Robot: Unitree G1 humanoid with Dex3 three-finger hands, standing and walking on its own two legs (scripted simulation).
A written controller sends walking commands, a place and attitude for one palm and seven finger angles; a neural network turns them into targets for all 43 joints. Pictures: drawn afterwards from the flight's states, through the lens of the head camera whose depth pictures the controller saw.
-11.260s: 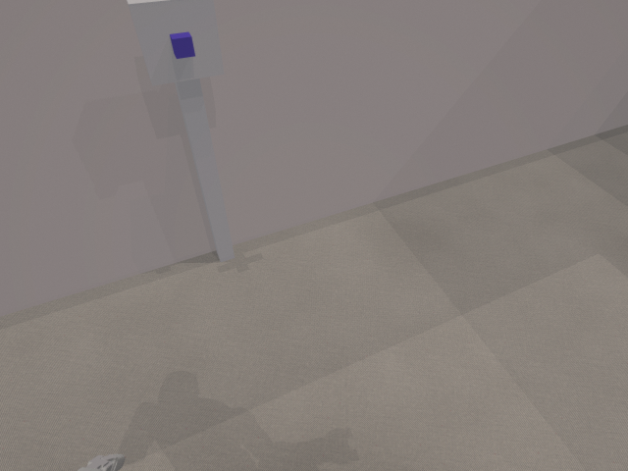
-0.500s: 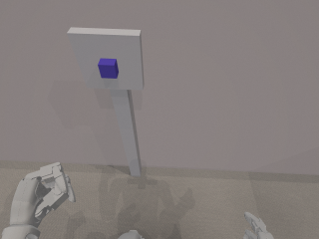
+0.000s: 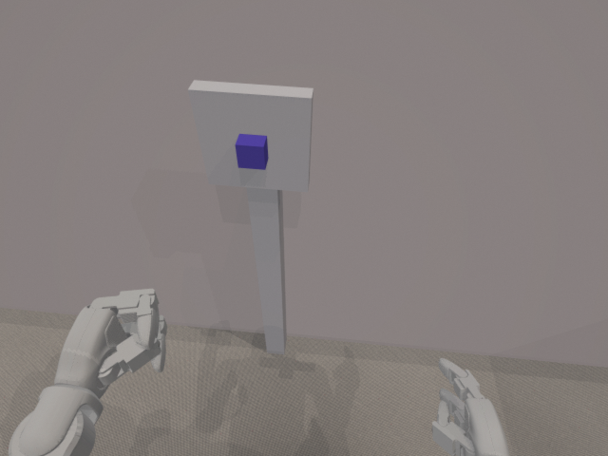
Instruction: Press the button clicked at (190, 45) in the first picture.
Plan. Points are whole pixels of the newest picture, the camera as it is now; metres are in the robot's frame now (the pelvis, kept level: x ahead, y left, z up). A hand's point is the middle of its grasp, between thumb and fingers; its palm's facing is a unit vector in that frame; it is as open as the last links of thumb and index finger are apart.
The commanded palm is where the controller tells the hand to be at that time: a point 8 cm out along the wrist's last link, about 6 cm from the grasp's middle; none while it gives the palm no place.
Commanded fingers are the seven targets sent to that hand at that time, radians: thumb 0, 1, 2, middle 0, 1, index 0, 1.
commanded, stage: raise the hand and make a fist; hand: left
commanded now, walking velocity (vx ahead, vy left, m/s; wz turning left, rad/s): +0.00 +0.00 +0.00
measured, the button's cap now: (252, 150) +0.53 +0.13 +0.13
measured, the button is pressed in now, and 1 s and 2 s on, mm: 0 0 0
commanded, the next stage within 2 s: aim a knuckle at the button in 0.58 s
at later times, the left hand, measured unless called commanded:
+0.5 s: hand (155, 332) +0.22 +0.18 +0.12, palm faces +0.04 -1.00 -0.05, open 3.1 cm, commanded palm +0.19 +0.23 +0.12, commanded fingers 0.00 0.90 0.90 -1.30 -1.50 -1.30 -1.50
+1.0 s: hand (205, 294) +0.27 +0.15 +0.11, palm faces -0.04 -1.00 -0.04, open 3.1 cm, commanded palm +0.26 +0.20 +0.11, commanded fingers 0.00 0.90 0.90 -1.30 -1.50 -1.30 -1.50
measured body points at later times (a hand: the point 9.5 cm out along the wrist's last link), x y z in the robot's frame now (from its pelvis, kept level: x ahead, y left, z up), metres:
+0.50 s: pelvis -0.01 -0.03 +0.01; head -0.01 -0.03 +0.46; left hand +0.21 +0.24 +0.12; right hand +0.17 -0.26 -0.05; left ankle +0.04 +0.07 -0.71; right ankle -0.02 -0.12 -0.71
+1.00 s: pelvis +0.00 -0.04 +0.01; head +0.01 -0.06 +0.46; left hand +0.27 +0.20 +0.11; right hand +0.17 -0.28 -0.07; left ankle +0.04 +0.07 -0.71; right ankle -0.02 -0.12 -0.71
